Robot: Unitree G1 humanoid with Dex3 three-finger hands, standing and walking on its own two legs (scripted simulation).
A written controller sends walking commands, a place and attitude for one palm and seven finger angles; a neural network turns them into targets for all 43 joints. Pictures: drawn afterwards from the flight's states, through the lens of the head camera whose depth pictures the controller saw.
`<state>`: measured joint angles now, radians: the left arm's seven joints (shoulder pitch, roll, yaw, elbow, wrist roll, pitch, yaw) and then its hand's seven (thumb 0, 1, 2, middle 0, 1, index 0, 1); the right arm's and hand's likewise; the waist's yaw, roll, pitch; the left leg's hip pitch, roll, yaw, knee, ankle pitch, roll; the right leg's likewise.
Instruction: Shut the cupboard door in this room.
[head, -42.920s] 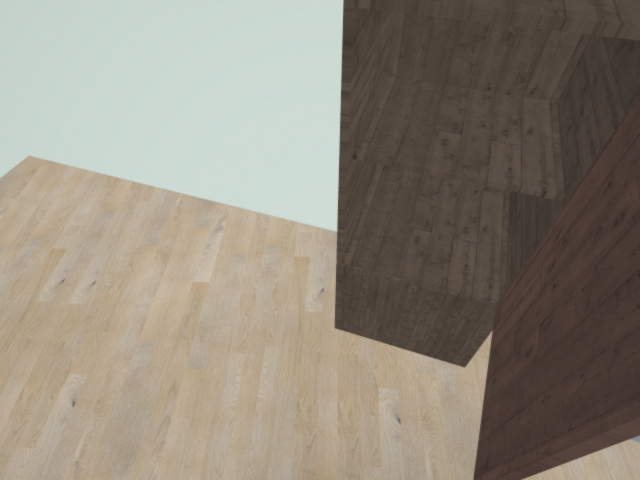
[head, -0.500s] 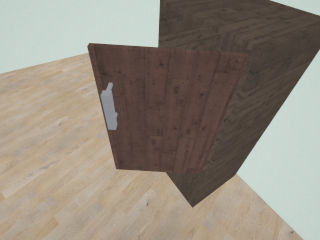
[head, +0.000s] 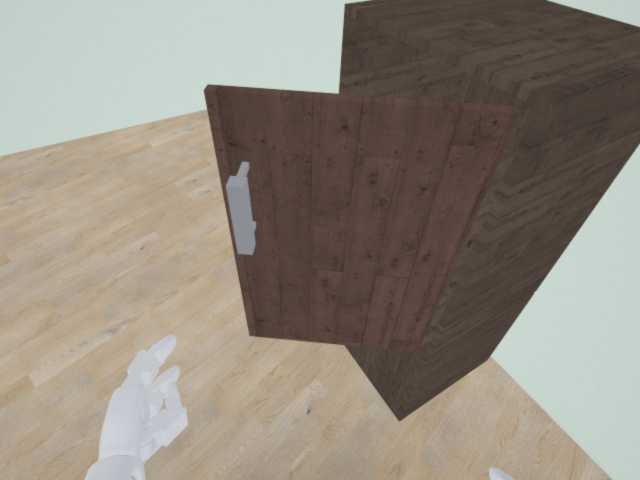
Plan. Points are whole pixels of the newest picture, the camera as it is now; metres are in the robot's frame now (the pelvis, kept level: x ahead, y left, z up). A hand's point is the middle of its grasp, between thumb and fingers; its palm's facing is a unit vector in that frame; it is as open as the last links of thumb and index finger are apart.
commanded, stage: raise the hand and make a fist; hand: left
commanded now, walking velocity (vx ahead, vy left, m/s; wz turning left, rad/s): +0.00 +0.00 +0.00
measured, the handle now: (245, 208) +0.48 +0.13 +0.09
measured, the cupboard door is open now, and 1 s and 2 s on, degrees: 53 53 53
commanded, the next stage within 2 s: bring the fist close to the handle in 1.74 s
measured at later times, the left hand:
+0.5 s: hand (207, 406) +0.21 +0.14 +0.02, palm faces -0.15 -0.99 -0.07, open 4.9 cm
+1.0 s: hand (190, 362) +0.24 +0.16 +0.06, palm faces -0.06 -1.00 -0.07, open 3.1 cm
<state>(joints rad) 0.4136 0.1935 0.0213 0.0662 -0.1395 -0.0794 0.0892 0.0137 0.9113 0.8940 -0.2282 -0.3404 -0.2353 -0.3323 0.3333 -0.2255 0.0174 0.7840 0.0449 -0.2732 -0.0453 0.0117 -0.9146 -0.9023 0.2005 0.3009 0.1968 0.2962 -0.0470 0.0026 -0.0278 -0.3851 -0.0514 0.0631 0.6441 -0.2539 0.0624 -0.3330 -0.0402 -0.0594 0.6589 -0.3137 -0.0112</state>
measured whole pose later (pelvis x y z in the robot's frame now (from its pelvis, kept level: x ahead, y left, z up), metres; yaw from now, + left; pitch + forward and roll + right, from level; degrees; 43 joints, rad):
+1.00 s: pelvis +0.04 -0.03 -0.03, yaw -1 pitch +9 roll -2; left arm 0.48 0.29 0.17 -0.22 -0.31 -0.25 -0.27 0.02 0.90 0.89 -1.10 -1.29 -1.11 -1.29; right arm 0.25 -0.23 0.00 0.51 0.06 -0.23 -0.06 0.02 -0.90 -0.90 0.20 0.30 0.20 0.30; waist 0.00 0.03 -0.12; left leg -0.65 -0.01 0.01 0.95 -0.44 0.05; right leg -0.57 0.03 -0.07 0.90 -0.48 -0.03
